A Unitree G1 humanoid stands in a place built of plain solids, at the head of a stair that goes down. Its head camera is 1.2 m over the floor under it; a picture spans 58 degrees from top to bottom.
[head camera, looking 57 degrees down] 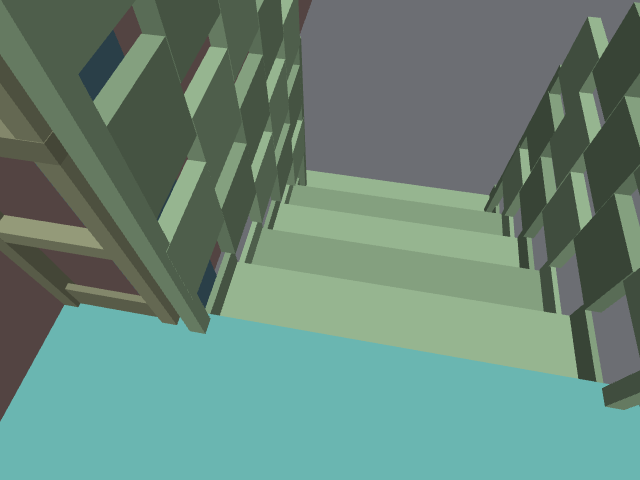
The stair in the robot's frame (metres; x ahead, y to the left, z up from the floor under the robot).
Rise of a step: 0.18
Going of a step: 0.28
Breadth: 1.22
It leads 10 degrees to the right of straight ahead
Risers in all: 6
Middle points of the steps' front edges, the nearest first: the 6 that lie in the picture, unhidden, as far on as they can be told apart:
0.42 -0.22 0.00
0.70 -0.27 -0.18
0.98 -0.33 -0.37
1.26 -0.38 -0.55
1.54 -0.43 -0.73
1.82 -0.48 -0.92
